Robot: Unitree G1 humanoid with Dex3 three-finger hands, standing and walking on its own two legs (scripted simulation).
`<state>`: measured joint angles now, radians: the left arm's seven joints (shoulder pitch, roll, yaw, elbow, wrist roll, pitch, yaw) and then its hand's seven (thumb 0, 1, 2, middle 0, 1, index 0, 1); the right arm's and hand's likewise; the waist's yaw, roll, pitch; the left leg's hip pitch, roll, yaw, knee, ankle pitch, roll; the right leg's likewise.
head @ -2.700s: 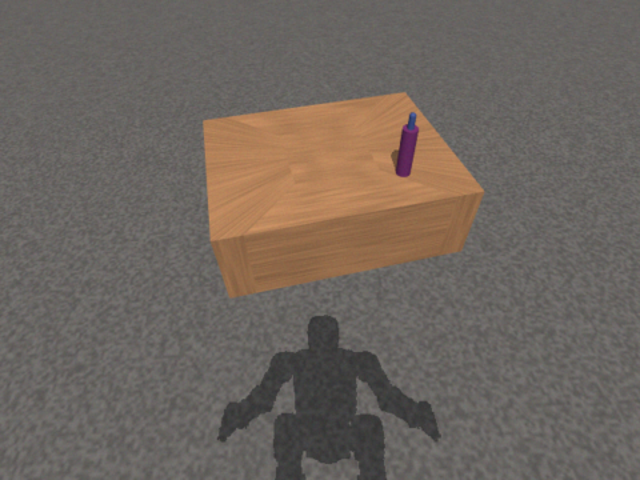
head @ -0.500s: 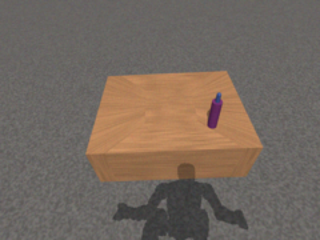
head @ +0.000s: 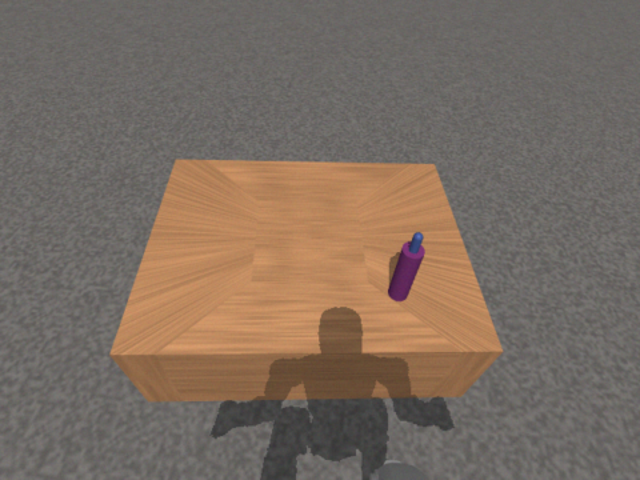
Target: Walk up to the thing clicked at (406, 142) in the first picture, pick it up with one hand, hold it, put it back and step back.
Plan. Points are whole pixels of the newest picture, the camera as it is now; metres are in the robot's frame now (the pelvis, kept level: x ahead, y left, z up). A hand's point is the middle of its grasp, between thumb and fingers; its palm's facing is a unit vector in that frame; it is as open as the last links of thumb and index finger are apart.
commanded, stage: walk up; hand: right
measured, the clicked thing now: (407, 266) +0.66 -0.22 -0.31
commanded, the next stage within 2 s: stand in 1.92 s
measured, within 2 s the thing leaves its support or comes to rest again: neither
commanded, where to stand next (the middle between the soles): +0.17 -0.03 m, yaw +1 degrees
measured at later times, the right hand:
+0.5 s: hand (548, 462) +0.20 -0.33 -0.17, palm faces -0.09 +0.93 -0.35, open 7.4 cm
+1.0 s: hand (511, 417) +0.25 -0.28 -0.15, palm faces -0.08 +0.94 -0.32, open 7.4 cm
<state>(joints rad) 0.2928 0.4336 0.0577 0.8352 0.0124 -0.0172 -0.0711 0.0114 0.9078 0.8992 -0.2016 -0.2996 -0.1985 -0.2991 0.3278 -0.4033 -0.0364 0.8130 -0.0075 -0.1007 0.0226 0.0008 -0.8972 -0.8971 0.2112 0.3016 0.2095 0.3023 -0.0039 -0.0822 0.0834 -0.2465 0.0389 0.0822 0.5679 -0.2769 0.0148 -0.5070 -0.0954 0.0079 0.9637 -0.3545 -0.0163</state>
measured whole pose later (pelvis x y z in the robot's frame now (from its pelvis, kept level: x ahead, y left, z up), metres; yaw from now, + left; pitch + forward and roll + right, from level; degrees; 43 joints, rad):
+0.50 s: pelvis +0.10 -0.06 -0.01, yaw +2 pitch -2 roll +0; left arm 0.26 0.41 0.02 0.87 0.01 -0.06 0.00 0.01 0.90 0.90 -0.21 -0.30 -0.20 -0.30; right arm 0.20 -0.41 -0.05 0.89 -0.01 0.02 0.02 0.00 -0.90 -0.90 0.21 0.30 0.21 0.30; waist 0.03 0.04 0.12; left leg -0.44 0.05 0.02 0.79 -0.36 0.03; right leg -0.37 -0.06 -0.08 0.71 -0.32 -0.01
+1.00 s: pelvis +0.12 -0.04 +0.00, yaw +2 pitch -2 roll +0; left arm 0.15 0.39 -0.01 1.08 0.01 -0.04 0.01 0.01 0.91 0.90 -0.20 -0.30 -0.20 -0.30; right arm 0.06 -0.36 -0.01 1.05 0.00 0.02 0.03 0.00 -0.90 -0.90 0.21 0.30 0.21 0.30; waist 0.03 0.01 0.07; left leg -0.27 0.02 0.03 0.56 -0.26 0.01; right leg -0.24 -0.05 -0.03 0.54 -0.27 0.03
